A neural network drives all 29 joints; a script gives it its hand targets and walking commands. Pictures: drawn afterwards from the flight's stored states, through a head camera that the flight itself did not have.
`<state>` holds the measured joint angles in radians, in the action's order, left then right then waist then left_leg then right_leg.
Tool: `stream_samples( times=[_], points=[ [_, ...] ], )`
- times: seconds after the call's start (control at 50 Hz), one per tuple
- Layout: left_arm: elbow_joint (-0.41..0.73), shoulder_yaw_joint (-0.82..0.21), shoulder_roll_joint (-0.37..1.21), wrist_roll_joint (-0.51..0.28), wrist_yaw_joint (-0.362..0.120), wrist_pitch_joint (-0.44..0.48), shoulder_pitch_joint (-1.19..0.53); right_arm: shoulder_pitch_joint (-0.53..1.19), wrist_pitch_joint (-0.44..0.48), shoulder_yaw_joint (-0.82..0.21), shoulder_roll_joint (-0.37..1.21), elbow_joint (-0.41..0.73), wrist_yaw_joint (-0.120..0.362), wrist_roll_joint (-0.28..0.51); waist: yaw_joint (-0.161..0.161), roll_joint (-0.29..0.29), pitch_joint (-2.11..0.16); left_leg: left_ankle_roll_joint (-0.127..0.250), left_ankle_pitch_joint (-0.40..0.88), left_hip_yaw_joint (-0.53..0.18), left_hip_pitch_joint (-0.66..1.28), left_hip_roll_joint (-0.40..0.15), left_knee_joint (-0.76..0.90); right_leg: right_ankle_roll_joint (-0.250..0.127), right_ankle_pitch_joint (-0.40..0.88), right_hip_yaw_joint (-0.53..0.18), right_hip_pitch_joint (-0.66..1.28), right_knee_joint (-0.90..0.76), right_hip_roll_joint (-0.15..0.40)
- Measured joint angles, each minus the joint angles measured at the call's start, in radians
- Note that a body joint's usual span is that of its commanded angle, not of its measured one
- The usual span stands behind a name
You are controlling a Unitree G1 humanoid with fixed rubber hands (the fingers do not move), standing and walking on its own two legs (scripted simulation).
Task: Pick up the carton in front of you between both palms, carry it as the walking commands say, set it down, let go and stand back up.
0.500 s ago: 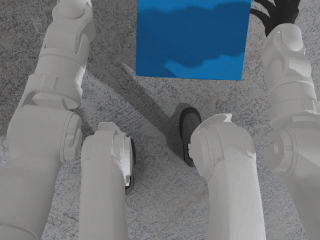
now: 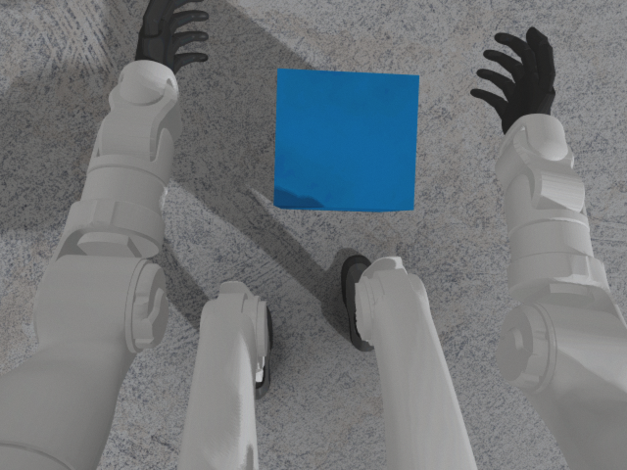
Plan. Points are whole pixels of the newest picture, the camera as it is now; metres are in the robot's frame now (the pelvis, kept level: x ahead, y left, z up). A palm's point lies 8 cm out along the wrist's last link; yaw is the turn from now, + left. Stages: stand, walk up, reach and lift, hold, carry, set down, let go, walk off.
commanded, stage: set down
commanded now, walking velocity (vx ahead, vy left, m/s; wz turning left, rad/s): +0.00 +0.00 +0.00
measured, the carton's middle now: (338, 154) +0.48 -0.09 -0.39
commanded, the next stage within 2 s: let go in 0.34 s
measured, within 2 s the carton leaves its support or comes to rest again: neither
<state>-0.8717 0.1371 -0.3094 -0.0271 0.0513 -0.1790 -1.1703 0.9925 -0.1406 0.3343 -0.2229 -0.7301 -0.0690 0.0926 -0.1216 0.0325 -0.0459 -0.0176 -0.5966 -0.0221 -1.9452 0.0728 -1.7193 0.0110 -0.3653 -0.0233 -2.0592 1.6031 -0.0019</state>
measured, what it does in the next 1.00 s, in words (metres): rises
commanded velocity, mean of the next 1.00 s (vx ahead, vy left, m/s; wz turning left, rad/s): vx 0.00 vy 0.00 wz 0.00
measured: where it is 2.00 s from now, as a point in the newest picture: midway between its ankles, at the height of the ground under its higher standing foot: (309, 342)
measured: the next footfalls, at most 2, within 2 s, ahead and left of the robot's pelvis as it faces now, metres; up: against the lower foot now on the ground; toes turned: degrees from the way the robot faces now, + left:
none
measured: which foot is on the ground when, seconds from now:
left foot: down 0.00-1.00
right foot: down 0.00-1.00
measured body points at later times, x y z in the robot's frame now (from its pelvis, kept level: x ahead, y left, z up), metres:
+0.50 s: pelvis +0.03 -0.01 +0.13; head +0.31 -0.03 +0.49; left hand +0.54 +0.13 +0.03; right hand +0.45 -0.27 +0.02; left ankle +0.06 +0.12 -0.48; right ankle +0.13 -0.12 -0.48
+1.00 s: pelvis +0.10 -0.02 +0.24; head +0.23 -0.02 +0.67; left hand +0.38 +0.18 +0.14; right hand +0.31 -0.27 +0.15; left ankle +0.06 +0.12 -0.48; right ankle +0.13 -0.12 -0.48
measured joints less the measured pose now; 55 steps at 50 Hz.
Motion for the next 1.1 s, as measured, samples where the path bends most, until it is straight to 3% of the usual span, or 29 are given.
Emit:
stream_samples(
  times=[0.36, 0.46, 0.6, 0.68, 0.8, 1.1],
  points=[
    [-0.018, 0.059, 0.03, 0.052, -0.057, 0.028, 0.109, -0.111, 0.016, 0.026, 0.043, 0.008, 0.039, -0.06, 0.005, 0.006, -0.073, 0.002, 0.113, -0.011, 0.313, -0.012, 0.401, -0.005, 0.083, -0.001, 0.324, -0.382, -0.001],
    [-0.008, 0.081, 0.058, 0.088, -0.05, 0.041, 0.162, -0.162, 0.029, 0.016, 0.05, 0.013, 0.061, -0.094, 0.013, 0.003, -0.078, -0.001, 0.149, -0.016, 0.403, -0.014, 0.508, -0.01, 0.11, 0.001, 0.416, -0.483, 0.001],
    [0.14, 0.09, 0.148, 0.137, 0.007, 0.052, 0.422, -0.386, 0.04, -0.047, 0.05, 0.099, 0.125, -0.166, 0.033, -0.009, -0.062, -0.008, 0.192, -0.025, 0.61, -0.015, 0.682, -0.021, 0.133, 0.005, 0.617, -0.629, 0.005],
    [0.226, 0.077, 0.175, 0.129, 0.019, 0.069, 0.602, -0.533, 0.049, -0.101, 0.034, 0.151, 0.152, -0.165, 0.036, -0.017, -0.032, -0.011, 0.205, -0.033, 0.768, -0.021, 0.774, -0.028, 0.136, 0.011, 0.77, -0.706, 0.002],
    [0.275, 0.047, 0.167, 0.105, -0.008, 0.109, 0.798, -0.724, 0.075, -0.181, 0.008, 0.204, 0.165, -0.12, 0.038, -0.026, 0.0, -0.013, 0.21, -0.041, 0.994, -0.038, 0.88, -0.035, 0.132, 0.018, 0.991, -0.799, -0.01],
    [0.331, -0.032, 0.133, 0.073, -0.064, 0.189, 1.213, -1.172, 0.131, -0.301, 0.026, 0.327, 0.13, -0.073, 0.063, -0.044, 0.059, 0.006, 0.249, -0.038, 1.552, -0.067, 1.167, -0.024, 0.162, 0.012, 1.545, -1.073, -0.029]
  ],
)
